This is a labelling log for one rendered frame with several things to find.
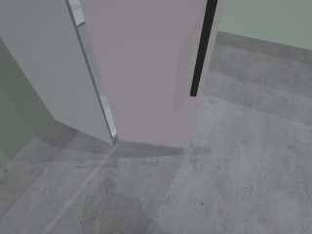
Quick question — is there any fridge door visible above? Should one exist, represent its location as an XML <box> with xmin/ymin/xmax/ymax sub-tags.
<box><xmin>79</xmin><ymin>0</ymin><xmax>225</xmax><ymax>149</ymax></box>

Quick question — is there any handle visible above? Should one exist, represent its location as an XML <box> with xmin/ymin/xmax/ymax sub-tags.
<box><xmin>190</xmin><ymin>0</ymin><xmax>217</xmax><ymax>97</ymax></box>

